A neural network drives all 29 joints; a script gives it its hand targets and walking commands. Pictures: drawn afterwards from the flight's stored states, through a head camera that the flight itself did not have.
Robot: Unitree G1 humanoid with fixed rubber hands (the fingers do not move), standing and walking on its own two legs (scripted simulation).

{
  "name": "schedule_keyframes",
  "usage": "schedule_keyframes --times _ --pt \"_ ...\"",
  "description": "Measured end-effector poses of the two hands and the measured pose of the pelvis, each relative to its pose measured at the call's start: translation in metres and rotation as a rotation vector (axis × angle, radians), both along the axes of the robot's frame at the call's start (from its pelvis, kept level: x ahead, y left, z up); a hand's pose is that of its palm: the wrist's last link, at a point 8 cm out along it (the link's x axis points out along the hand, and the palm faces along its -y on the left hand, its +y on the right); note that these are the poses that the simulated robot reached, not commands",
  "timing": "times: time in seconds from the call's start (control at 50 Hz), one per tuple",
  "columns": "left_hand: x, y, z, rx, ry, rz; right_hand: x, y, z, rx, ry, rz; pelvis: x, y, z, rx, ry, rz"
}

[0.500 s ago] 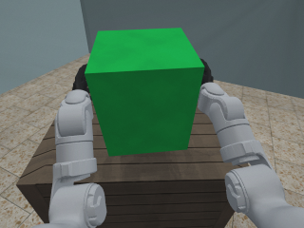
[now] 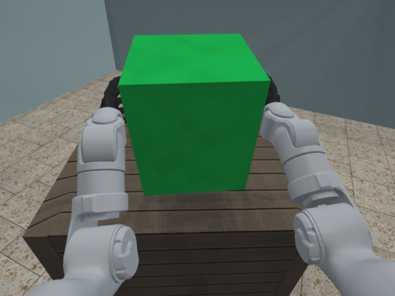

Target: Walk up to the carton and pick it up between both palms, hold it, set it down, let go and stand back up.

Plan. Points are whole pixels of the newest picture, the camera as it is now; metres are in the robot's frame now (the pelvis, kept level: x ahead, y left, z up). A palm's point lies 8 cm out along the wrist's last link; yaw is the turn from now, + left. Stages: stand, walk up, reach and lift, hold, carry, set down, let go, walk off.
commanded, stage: hold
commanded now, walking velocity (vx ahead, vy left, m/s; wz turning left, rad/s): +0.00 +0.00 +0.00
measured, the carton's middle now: (191, 115) +0.39 +0.00 +0.23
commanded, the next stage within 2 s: set down in 0.46 s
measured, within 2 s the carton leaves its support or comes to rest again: neither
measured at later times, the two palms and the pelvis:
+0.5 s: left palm (110, 116) +0.37 +0.16 +0.24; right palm (264, 107) +0.38 -0.14 +0.25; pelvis +0.01 +0.00 +0.00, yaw +1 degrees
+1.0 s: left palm (106, 115) +0.38 +0.17 +0.24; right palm (255, 118) +0.39 -0.13 +0.22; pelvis +0.01 +0.01 +0.00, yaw +1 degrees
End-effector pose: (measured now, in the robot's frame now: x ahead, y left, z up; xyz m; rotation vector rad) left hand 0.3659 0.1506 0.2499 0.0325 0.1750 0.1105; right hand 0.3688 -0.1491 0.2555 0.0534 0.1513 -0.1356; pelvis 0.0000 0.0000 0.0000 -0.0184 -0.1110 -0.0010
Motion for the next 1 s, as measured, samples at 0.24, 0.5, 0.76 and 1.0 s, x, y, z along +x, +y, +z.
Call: schedule_keyframes --times 0.24,0.5,0.76,1.0 --pt "0.002 0.000 -0.003 -0.014 0.004 0.003 0.003 0.000 0.000 0.002 0.004 0.001 0.002 -0.003 0.000 -0.002 -0.001 0.006" --pt "0.009 0.005 -0.007 -0.017 0.010 0.005 0.011 0.005 -0.001 -0.008 0.012 0.005 0.009 -0.003 0.000 -0.003 0.007 0.017" --pt "0.012 0.009 -0.003 -0.031 -0.030 0.002 0.011 0.008 -0.010 -0.002 -0.027 -0.002 0.011 0.004 -0.001 -0.007 0.002 0.010" --pt "0.018 0.015 -0.011 0.001 -0.088 0.005 0.018 0.015 -0.031 -0.001 -0.097 0.002 0.010 0.007 0.000 -0.004 -0.041 0.018"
